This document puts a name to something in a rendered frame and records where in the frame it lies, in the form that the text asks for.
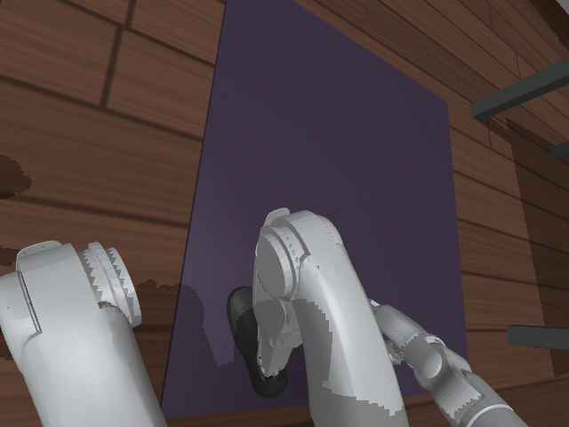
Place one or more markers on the right robot hand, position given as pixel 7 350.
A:
pixel 399 328

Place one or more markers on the right robot arm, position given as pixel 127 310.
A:
pixel 464 398

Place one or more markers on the right robot foot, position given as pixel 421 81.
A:
pixel 244 328

